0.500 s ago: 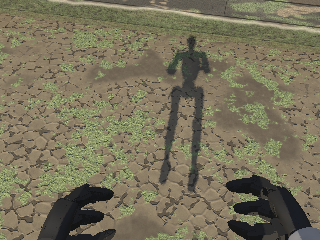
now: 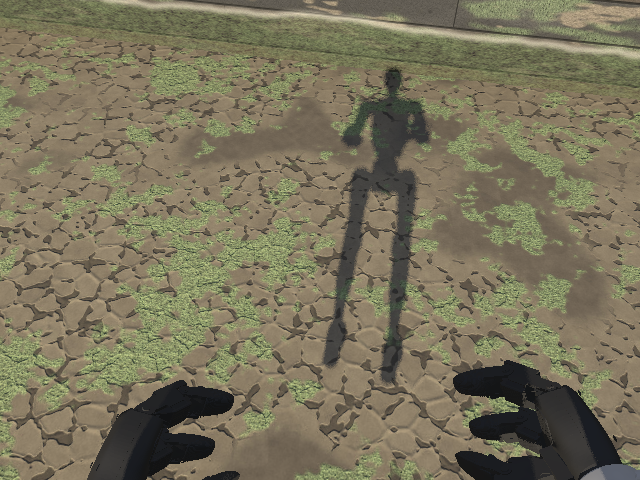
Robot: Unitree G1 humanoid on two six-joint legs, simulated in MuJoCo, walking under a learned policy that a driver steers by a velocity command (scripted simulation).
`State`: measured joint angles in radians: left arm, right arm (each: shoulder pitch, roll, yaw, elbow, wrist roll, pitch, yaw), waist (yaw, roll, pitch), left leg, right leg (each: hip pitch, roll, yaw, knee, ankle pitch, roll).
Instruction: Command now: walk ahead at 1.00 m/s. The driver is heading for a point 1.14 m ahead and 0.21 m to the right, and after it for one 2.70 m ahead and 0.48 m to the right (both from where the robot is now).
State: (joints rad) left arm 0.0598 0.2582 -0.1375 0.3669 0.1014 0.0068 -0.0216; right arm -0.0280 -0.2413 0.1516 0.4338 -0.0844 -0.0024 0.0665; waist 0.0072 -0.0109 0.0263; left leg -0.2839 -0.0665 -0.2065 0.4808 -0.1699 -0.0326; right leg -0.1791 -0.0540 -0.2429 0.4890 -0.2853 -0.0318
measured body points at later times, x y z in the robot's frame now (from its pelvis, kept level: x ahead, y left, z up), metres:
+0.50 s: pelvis +0.00 -0.01 +0.00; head +0.00 +0.00 +0.45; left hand +0.25 +0.19 -0.02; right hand +0.27 -0.17 -0.01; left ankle +0.06 +0.13 -0.74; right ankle -0.01 -0.09 -0.74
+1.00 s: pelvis +0.00 -0.02 +0.01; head +0.00 -0.02 +0.46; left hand +0.09 +0.21 -0.10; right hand +0.18 -0.21 -0.09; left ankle +0.06 +0.13 -0.74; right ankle -0.01 -0.09 -0.74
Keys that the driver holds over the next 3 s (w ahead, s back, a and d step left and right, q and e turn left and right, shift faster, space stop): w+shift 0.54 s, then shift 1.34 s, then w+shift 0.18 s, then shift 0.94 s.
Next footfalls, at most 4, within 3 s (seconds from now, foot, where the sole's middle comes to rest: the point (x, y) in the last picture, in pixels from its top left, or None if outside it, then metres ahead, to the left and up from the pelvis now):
none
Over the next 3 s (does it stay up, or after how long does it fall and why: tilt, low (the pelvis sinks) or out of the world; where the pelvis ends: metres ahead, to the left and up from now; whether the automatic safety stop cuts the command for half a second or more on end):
stays up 0.02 0.02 0.01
